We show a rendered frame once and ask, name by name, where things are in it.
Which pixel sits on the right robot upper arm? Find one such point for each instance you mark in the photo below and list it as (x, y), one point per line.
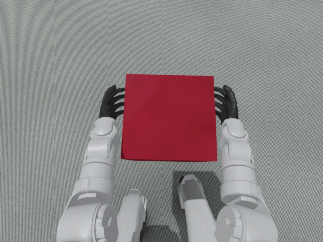
(237, 223)

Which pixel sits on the right robot hand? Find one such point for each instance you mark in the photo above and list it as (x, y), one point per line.
(228, 107)

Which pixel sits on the left robot hand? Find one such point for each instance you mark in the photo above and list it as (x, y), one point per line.
(108, 107)

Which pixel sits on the carton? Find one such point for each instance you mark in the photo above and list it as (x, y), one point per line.
(169, 118)

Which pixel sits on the right robot forearm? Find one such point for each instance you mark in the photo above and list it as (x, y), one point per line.
(239, 183)

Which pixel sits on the right robot thigh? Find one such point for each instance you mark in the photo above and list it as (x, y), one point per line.
(201, 223)

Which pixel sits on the robot right shin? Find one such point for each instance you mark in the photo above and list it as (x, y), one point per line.
(189, 177)

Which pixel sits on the left robot upper arm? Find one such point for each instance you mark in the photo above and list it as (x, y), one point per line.
(95, 222)

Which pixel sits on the left robot forearm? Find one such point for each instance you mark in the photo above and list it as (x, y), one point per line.
(95, 183)

